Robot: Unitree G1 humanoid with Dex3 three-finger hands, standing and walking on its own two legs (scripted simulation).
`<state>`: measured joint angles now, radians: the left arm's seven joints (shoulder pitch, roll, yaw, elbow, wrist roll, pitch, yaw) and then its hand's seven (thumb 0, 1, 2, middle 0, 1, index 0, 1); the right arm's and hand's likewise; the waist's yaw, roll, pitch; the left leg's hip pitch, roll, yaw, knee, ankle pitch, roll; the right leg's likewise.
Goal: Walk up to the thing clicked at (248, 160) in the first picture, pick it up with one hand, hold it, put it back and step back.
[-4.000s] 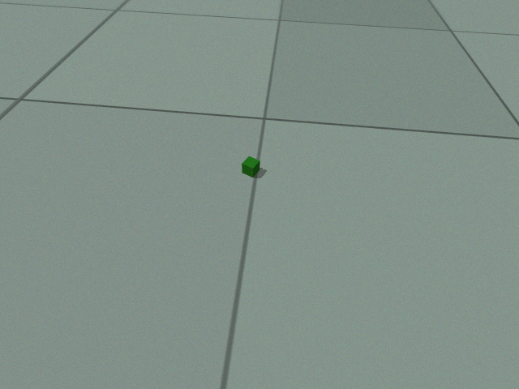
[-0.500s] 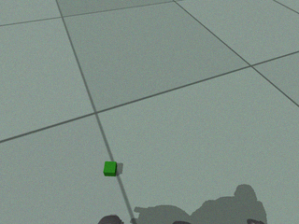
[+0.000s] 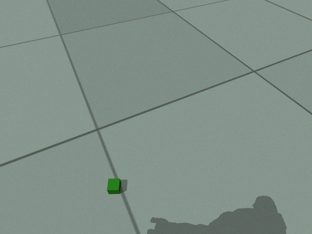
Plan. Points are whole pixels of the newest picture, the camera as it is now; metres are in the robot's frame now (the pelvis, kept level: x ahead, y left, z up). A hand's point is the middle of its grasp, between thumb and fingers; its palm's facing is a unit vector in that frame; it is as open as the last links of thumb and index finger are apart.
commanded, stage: walk up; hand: left
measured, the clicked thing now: (114, 186) +0.50 +0.26 -0.73
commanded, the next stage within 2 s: stand in 0.72 s
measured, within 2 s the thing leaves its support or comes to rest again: neither
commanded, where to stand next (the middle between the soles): +0.07 -0.02 m, yaw +2 degrees
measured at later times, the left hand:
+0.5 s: hand out of the picture +0.12 +0.25 -0.15, palm faces -0.05 -0.95 -0.31, open 7.4 cm
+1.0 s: hand out of the picture +0.12 +0.26 -0.14, palm faces -0.05 -0.94 -0.34, open 7.4 cm
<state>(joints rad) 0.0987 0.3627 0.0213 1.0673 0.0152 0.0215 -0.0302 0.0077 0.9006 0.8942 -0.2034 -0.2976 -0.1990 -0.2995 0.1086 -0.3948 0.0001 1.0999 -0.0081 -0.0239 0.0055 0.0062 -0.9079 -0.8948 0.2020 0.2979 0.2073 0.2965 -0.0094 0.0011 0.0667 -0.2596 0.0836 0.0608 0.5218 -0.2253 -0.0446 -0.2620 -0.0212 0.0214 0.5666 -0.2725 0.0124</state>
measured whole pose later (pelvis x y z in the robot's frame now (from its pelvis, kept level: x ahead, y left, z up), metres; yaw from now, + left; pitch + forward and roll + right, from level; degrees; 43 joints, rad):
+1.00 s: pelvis +0.03 +0.01 +0.01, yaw -1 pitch -2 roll +0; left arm 0.08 0.35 0.01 1.13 0.01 -0.01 -0.01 0.01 0.90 0.89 -0.20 -0.30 -0.20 -0.30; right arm 0.06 -0.35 0.00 1.15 -0.01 -0.01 0.02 0.01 -0.91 -0.89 0.20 0.30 0.21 0.30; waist -0.01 0.01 0.07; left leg -0.13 0.08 0.09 0.34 -0.18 -0.04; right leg -0.12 -0.02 0.04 0.34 -0.20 0.03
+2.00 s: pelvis +0.03 +0.02 +0.02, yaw +0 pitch -2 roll +0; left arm 0.11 0.35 0.00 1.12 0.01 -0.01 0.00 0.01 0.90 0.89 -0.20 -0.30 -0.20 -0.30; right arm 0.09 -0.35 -0.01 1.15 -0.01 0.00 0.02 0.01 -0.91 -0.89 0.20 0.30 0.21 0.30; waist -0.01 0.00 0.06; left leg -0.11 0.07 0.08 0.32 -0.16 -0.04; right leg -0.10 -0.03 0.03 0.32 -0.18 0.04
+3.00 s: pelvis +0.04 +0.02 +0.02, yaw +0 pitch -2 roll +0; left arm 0.12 0.35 0.00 1.11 0.02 -0.01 0.00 0.01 0.90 0.89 -0.20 -0.30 -0.20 -0.30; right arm 0.09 -0.35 -0.01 1.13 -0.01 0.00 0.02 0.01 -0.91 -0.89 0.20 0.30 0.21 0.30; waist -0.01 0.00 0.06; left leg -0.11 0.06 0.08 0.32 -0.18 -0.03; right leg -0.09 -0.04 0.02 0.32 -0.20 0.04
